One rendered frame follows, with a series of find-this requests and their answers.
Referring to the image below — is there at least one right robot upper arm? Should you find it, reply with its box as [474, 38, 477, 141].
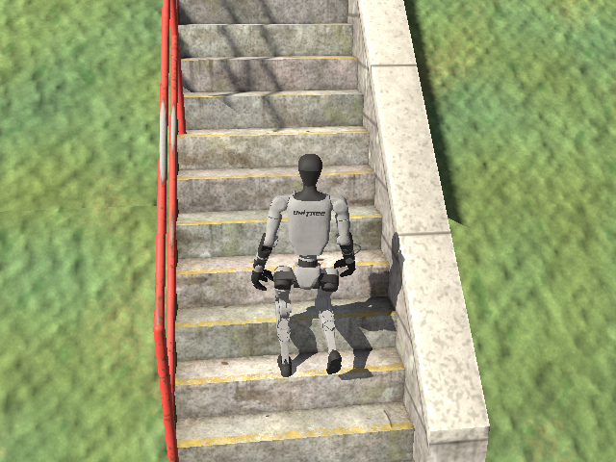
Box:
[330, 195, 350, 245]

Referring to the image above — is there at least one left robot upper arm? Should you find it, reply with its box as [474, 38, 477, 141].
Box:
[263, 194, 290, 247]

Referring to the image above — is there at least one robot right forearm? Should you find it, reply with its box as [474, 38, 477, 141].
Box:
[340, 232, 355, 264]

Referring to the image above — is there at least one robot foot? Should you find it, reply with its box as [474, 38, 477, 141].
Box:
[277, 354, 292, 377]
[326, 350, 342, 374]

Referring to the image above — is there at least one left robot hand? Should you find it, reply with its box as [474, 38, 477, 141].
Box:
[251, 269, 273, 291]

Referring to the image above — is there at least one robot right foot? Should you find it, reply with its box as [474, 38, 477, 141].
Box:
[326, 350, 342, 374]

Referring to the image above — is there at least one right robot hand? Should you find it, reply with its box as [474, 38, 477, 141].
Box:
[334, 259, 356, 277]

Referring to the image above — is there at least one robot left foot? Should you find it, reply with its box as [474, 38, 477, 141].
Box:
[277, 354, 292, 377]

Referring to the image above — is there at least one robot left forearm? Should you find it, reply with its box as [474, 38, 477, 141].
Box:
[253, 233, 272, 272]

